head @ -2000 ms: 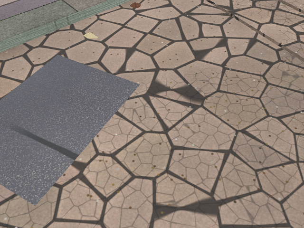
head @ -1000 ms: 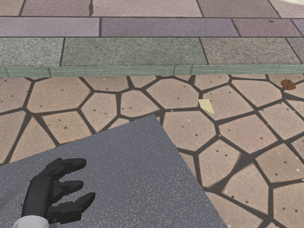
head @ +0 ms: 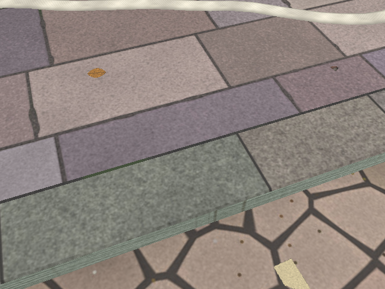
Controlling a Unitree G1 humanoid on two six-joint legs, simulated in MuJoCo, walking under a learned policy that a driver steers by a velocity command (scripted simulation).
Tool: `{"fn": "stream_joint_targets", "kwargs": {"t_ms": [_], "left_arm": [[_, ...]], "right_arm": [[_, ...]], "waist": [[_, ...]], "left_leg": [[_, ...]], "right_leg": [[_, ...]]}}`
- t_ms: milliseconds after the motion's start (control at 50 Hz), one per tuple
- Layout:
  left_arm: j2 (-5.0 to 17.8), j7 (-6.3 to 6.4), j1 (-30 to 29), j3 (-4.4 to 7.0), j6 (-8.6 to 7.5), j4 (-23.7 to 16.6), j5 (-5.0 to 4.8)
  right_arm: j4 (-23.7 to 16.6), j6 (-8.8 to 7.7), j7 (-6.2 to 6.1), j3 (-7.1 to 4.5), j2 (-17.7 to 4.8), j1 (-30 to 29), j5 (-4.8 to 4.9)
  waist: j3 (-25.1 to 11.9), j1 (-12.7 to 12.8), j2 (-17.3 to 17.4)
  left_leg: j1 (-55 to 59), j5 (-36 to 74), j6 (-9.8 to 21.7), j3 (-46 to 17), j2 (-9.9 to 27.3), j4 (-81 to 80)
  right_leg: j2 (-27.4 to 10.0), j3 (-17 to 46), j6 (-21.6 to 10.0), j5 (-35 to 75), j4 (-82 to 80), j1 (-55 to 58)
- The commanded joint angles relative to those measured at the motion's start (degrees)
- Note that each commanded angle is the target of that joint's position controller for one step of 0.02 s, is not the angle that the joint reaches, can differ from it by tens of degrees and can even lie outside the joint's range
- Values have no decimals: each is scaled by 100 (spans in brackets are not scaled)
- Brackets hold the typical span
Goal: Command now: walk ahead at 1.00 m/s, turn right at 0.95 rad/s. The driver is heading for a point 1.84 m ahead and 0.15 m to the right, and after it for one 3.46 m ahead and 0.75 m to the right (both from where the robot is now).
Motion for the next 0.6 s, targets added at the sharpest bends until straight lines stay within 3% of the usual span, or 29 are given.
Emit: {"fn": "stream_joint_targets", "kwargs": {"t_ms": [20, 40, 60, 80, 120, 160, 200, 240, 280, 300, 320, 340, 360, 380, 400, 420, 440, 460, 500, 540, 580, 600], "left_arm": [[847, 26, 1154, 273, -296, -138, 108], [801, 43, 769, 241, -333, -202, 120], [712, 92, 535, 210, -336, -253, 159], [599, 130, 423, 175, -324, -235, 107], [484, 237, 475, 126, -319, -160, 8], [542, 356, 445, 145, -280, -116, -30], [683, 400, 611, 213, -221, -25, -66], [600, 431, 704, 210, -174, 29, -106], [488, 443, 799, 190, -126, 74, -192], [233, 415, 939, 121, -71, 99, -224], [354, 378, 681, 122, -59, 69, -46], [194, 336, 325, 46, -63, -113, 177], [-806, 323, 1348, -205, -200, -276, 81], [-455, 359, 1833, -277, -272, -136, -339], [-19, 379, 945, -220, -251, -97, -319], [23, 344, 171, -226, -283, -237, -149], [-72, 314, -334, -249, -345, -372, 10], [-174, 256, -436, -257, -382, -470, 71], [-343, 177, -474, -328, -387, -587, 87], [-468, 101, -616, -427, -410, -794, 195], [-401, 37, -1086, -475, -467, -971, 268], [-383, 37, -1153, -454, -473, -916, 240]], "right_arm": [[-1148, -419, -35, -71, -799, -740, 79], [-1037, -338, -59, -78, -737, -547, -63], [-962, -214, -40, -112, -788, -371, -109], [-944, -128, -42, -137, -805, -376, -134], [-1060, -53, -64, -98, -655, -761, -214], [-1327, -65, -39, 9, -343, -1513, -251], [-1487, -86, 1, 26, -222, -1954, -160], [-1434, -72, 34, -81, -463, -1783, 54], [-1483, -51, 28, -148, -615, -1776, 133], [-1462, -91, 4, -250, -811, -1567, 104], [-1300, -132, -19, -440, -1031, -786, 140], [-951, -126, -57, -515, -1203, 868, 73], [-758, -117, -13, -565, -1790, 1404, -206], [-655, -118, 126, -556, -1585, 1302, -200], [-699, -64, 100, -438, -927, 985, -131], [-559, 26, 87, -375, -708, 948, -152], [-464, 66, 99, -333, -635, 975, -203], [-383, 79, 108, -240, -430, 936, -224], [-271, 99, 112, -125, -168, 911, -81], [-268, 129, 11, -158, -369, 718, 13], [-404, 120, -114, -260, -700, 379, 98], [-404, 124, -142, -294, -835, 397, 76]], "waist": [[-922, 236, 650], [-629, -62, 630], [-436, -257, 425], [-267, -321, 331], [1, -237, 300], [198, -13, 149], [44, 279, -79], [-225, 257, -414], [-149, 190, -594], [-291, 69, -328], [-853, -543, -485], [-1974, -1216, -575], [-2661, -438, 2050], [-2484, -392, 2731], [-1236, -677, 1560], [-535, -765, 683], [-134, -690, 304], [-33, -436, 365], [5, -109, 700], [85, 143, 625], [82, 154, 409], [-41, 140, 504]], "left_leg": [[-3949, 196, 244, -824, 89, 370], [-3438, 274, 141, -858, 205, -53], [-3060, 317, 26, -895, 299, -342], [-2904, 299, -81, -840, 356, -741], [-2670, 581, -283, -602, 381, -1659], [-2076, 1695, -443, -311, 168, -2952], [-1273, 2642, -535, -133, -140, -3986], [-958, 2730, -607, -495, -152, -4212], [-1265, 1952, -515, -717, -37, -4592], [-906, 1610, -345, -677, -68, -4898], [-35, 1596, -235, -347, -183, -5100], [1992, 1196, -30, -553, 302, -4450], [3783, 342, 736, -3652, 1735, -5137], [3679, -1864, 1361, -5846, 2392, -6079], [2876, -2176, 1301, -5073, 2048, -6258], [2094, -1197, 1237, -4044, 1695, -6217], [1433, -253, 1219, -3334, 1368, -6162], [976, 285, 1218, -2912, 1121, -6196], [519, 1072, 1282, -2563, 906, -6333], [30, 1854, 1336, -2410, 973, -6378], [-1125, 2036, 1165, -1838, 780, -6801], [-1553, 2124, 1124, -1675, 765, -7025]], "right_leg": [[-1836, 4929, -1068, -1791, -3276, 3817], [-1558, 4408, -1045, -1165, -3182, 2867], [-1288, 3968, -1036, -854, -3246, 2184], [-1120, 3603, -1007, -575, -3325, 1774], [-894, 2988, -932, -30, -3402, 1075], [-518, 2431, -742, 269, -3369, 317], [-381, 2288, -446, 42, -3271, 31], [-577, 2706, -267, -671, -2902, 555], [-876, 3120, -156, -681, -2525, 1437], [-802, 3108, 16, -12, -2075, 1782], [-524, 2897, 249, 1577, -845, 2097], [-422, 2529, 434, 1789, 1068, 1232], [293, 2145, 666, -1868, 3055, -698], [-131, 1877, 699, -1557, 3834, -1931], [-450, 1584, 691, -1033, 4053, -2352], [-549, 1338, 697, -766, 4027, -2330], [-633, 1223, 696, -738, 3803, -2211], [-788, 1160, 689, -627, 3459, -1977], [-909, 968, 774, -736, 2939, -1778], [-1002, 902, 899, -628, 2393, -1746], [-929, 771, 959, 522, 655, -321], [-733, 646, 1045, 1082, 178, 668]]}}
Keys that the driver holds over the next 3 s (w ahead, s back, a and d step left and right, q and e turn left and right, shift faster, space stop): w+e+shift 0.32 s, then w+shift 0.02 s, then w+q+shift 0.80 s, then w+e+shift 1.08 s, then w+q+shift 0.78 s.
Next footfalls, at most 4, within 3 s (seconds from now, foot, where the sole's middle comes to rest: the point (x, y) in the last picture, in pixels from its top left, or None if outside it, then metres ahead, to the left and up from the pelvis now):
0.34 left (152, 276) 0.49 0.16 -0.73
0.72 right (263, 237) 0.63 -0.22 -0.73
1.04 left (203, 140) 0.99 -0.02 -0.64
1.50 right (210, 61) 1.49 -0.06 -0.64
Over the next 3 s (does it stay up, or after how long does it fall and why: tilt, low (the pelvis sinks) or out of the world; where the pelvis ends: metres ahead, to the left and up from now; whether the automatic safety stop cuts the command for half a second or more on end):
stays up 2.53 -0.47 0.12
